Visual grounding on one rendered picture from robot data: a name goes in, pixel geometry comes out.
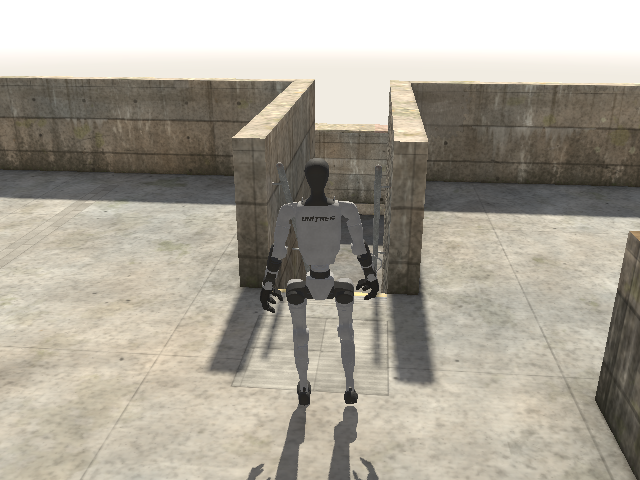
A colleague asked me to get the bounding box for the robot left forearm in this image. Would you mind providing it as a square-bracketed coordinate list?
[262, 243, 282, 290]

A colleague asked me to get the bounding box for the robot right hand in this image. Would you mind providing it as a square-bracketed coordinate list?
[356, 278, 379, 300]

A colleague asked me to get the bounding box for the robot right forearm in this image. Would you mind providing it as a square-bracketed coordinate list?
[357, 240, 377, 282]

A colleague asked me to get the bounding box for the right robot thigh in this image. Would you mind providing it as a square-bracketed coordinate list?
[334, 278, 354, 340]

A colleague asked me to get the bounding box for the humanoid robot torso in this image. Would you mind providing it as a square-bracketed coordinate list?
[295, 196, 342, 300]

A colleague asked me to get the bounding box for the robot left upper arm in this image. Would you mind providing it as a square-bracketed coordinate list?
[271, 202, 297, 259]

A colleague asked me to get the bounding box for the robot right upper arm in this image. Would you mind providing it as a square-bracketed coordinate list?
[339, 201, 367, 256]

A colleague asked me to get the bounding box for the robot left hand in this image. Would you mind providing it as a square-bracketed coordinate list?
[260, 287, 283, 313]

